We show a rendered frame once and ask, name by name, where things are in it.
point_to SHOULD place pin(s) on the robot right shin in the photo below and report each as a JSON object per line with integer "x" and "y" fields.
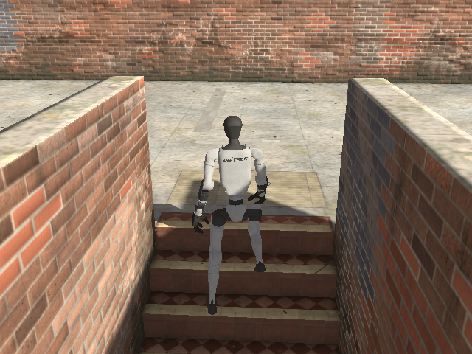
{"x": 256, "y": 243}

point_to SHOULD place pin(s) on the robot left forearm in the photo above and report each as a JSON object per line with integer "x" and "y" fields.
{"x": 201, "y": 200}

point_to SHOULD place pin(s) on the robot left hand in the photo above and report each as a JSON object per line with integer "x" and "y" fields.
{"x": 196, "y": 224}

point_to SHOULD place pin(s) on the robot right forearm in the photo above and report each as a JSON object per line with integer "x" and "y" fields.
{"x": 261, "y": 190}

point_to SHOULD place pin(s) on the right robot upper arm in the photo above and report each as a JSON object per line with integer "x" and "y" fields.
{"x": 259, "y": 164}

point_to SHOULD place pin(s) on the robot right hand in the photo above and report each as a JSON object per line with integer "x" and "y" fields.
{"x": 261, "y": 199}

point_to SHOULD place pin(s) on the left robot upper arm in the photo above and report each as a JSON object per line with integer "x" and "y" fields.
{"x": 209, "y": 167}

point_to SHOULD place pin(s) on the left robot foot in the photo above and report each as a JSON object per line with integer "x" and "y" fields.
{"x": 212, "y": 309}

